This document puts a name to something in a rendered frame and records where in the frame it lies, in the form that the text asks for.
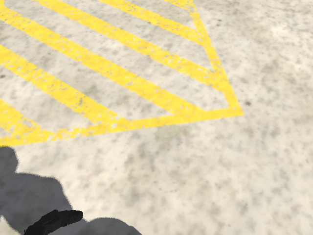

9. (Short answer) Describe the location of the robot left hand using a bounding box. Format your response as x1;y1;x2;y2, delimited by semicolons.
23;210;83;235

